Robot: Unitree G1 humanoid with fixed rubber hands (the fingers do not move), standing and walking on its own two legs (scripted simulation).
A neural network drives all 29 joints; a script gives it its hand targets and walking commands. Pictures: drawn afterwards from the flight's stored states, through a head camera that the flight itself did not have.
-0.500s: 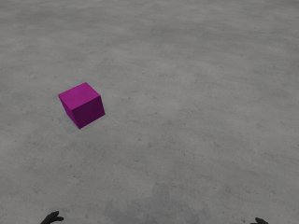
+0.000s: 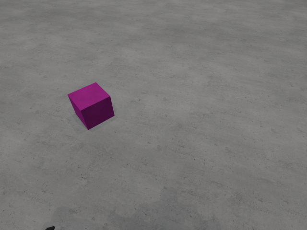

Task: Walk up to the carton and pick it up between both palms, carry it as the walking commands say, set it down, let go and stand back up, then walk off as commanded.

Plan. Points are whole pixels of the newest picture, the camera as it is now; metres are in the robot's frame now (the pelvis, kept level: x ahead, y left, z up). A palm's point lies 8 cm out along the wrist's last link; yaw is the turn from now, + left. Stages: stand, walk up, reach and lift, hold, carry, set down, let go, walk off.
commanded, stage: walk up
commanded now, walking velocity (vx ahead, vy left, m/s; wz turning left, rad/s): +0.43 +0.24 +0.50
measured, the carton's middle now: (92, 105) +1.24 +0.56 -0.66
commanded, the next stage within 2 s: none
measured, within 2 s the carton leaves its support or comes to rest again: neither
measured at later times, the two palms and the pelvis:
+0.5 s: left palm (13, 218) +0.21 +0.43 -0.13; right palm (192, 217) +0.21 -0.10 -0.12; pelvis +0.15 +0.15 +0.00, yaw +14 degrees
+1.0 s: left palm (24, 176) +0.33 +0.44 -0.11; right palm (166, 123) +0.59 -0.04 -0.14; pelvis +0.44 +0.18 +0.00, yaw +21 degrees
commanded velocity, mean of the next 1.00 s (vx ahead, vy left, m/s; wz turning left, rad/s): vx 0.50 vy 0.06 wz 0.35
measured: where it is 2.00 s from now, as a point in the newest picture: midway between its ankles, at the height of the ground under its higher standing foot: (102, 162)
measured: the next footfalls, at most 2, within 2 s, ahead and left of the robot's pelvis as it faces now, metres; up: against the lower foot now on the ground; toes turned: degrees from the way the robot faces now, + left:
left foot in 0.30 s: +0.14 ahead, +0.26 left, +0.00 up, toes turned +16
right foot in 0.78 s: +0.52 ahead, +0.11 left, +0.00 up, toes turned +12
